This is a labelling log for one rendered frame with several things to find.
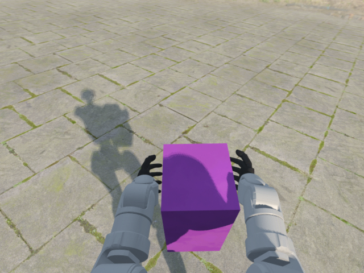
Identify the carton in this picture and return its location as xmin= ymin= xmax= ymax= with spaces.
xmin=161 ymin=143 xmax=240 ymax=252

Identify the right robot upper arm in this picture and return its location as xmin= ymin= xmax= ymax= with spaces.
xmin=246 ymin=261 xmax=301 ymax=273

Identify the robot right hand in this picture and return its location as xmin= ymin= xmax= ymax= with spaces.
xmin=230 ymin=150 xmax=254 ymax=190

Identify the robot left hand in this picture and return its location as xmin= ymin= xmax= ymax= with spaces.
xmin=137 ymin=155 xmax=162 ymax=193

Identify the right robot forearm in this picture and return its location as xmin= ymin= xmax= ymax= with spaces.
xmin=238 ymin=173 xmax=305 ymax=273

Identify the left robot forearm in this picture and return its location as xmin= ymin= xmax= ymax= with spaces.
xmin=91 ymin=175 xmax=159 ymax=273

